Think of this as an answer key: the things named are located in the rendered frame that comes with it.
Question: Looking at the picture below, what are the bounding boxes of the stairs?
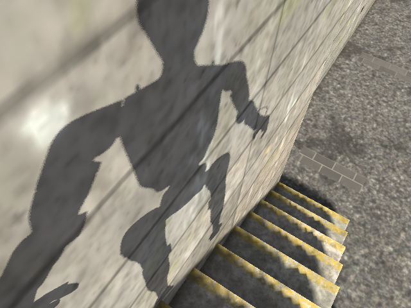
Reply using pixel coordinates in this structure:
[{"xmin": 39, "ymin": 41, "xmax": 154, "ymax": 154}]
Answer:
[{"xmin": 156, "ymin": 182, "xmax": 350, "ymax": 308}]

